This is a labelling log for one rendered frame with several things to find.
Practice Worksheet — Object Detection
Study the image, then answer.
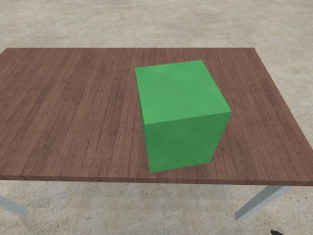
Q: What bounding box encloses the table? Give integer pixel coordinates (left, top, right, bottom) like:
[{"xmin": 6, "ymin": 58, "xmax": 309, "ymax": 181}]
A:
[{"xmin": 0, "ymin": 47, "xmax": 313, "ymax": 221}]

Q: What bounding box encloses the carton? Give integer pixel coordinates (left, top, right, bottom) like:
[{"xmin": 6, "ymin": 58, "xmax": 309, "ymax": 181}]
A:
[{"xmin": 134, "ymin": 60, "xmax": 232, "ymax": 173}]

